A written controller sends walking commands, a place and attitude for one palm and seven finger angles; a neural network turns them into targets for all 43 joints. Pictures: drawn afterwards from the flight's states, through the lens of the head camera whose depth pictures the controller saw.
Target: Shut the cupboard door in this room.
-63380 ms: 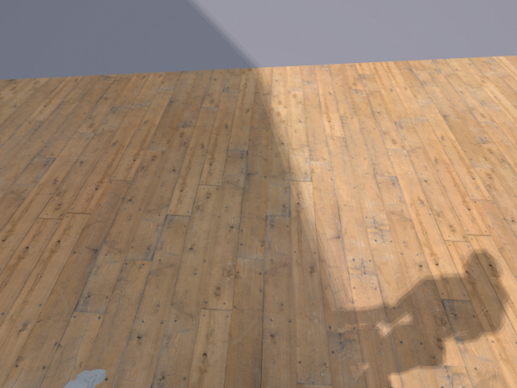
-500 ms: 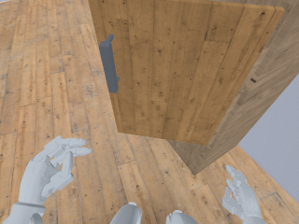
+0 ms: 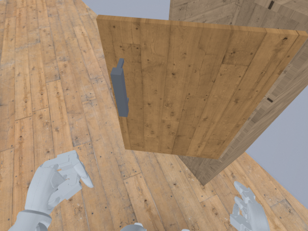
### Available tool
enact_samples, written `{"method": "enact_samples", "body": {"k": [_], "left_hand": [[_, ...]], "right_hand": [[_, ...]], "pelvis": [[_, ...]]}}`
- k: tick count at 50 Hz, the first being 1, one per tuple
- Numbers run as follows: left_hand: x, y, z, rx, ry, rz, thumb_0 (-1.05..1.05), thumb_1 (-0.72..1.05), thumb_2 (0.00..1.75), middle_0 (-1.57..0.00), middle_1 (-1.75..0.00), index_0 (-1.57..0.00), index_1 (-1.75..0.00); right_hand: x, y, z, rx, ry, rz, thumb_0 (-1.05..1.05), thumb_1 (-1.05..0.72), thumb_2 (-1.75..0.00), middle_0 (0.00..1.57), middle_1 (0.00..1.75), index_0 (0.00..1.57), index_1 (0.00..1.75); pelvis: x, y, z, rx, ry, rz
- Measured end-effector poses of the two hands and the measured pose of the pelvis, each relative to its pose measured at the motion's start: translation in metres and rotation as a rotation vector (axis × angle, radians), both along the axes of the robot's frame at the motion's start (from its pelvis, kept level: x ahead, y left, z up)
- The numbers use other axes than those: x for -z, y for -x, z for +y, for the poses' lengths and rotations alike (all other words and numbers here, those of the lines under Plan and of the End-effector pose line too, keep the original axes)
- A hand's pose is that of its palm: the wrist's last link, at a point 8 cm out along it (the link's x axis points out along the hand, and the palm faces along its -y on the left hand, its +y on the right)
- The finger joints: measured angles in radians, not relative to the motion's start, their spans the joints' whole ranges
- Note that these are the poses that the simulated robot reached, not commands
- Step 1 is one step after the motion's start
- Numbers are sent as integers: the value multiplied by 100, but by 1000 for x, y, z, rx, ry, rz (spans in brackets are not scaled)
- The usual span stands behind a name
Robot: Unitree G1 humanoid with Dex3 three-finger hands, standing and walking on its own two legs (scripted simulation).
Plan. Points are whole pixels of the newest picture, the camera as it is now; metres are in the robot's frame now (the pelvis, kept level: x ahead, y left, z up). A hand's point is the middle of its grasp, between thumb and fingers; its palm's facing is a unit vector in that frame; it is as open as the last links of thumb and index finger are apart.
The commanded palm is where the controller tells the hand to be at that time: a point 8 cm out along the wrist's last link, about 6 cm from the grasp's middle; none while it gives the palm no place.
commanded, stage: raise the hand and make a fist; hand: left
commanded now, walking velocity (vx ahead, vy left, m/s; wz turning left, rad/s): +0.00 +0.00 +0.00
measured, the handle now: (122, 89) +0.44 +0.13 +0.11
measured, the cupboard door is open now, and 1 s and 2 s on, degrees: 48 48 48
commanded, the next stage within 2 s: bring the fist close to the handle in 0.78 s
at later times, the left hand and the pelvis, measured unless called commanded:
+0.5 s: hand (67, 171) +0.21 +0.19 +0.12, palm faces -0.01 -1.00 -0.04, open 3.1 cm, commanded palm +0.18 +0.25 +0.12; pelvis -0.02 +0.00 +0.02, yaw +1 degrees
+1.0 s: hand (87, 172) +0.22 +0.16 +0.11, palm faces +0.02 -1.00 -0.06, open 3.1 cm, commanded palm +0.20 +0.21 +0.12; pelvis -0.01 -0.04 +0.02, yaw +1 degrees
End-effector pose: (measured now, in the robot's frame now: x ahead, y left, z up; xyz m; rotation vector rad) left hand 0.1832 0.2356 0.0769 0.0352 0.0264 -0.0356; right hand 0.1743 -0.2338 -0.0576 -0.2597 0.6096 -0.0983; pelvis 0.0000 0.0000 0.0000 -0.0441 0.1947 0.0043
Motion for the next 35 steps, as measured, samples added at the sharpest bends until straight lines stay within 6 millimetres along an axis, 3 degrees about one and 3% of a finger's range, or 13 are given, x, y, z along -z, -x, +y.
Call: {"method": "enact_samples", "body": {"k": [5, 13, 21, 29, 35], "left_hand": [[-26, 0, 15, -58, -10, -105, 2, 90, 90, -116, -135, -116, -135], [-12, 1, 12, -5, 1, 38, 2, 90, 90, -127, -146, -126, -146], [-52, -5, 21, -59, -28, -118, 2, 89, 90, -130, -149, -129, -150], [-25, -6, 1, -3, 4, 72, 1, 90, 90, -130, -150, -130, -150], [-43, -2, -2, -64, -18, -47, 2, 89, 90, -130, -150, -130, -150]], "right_hand": [[-9, -7, 22, -41, -35, -38, 2, -91, -90, 20, 30, 20, 30], [-19, 6, 36, -64, -47, -40, 2, -91, -90, 20, 30, 20, 30], [-20, 23, 26, -58, -35, -19, 2, -90, -90, 20, 30, 20, 30], [-21, 34, 5, -12, -30, -3, 2, -90, -90, 20, 30, 20, 30], [-23, 32, -8, -28, -11, -8, 2, -91, -90, 20, 30, 20, 30]], "pelvis": [[-4, 4, 7, -9, 8, -28], [-11, 13, 10, -12, 8, -72], [-18, 16, 6, -18, 5, -113], [-24, 16, -2, -7, -9, -120], [-24, 15, -14, -11, -14, -123]]}}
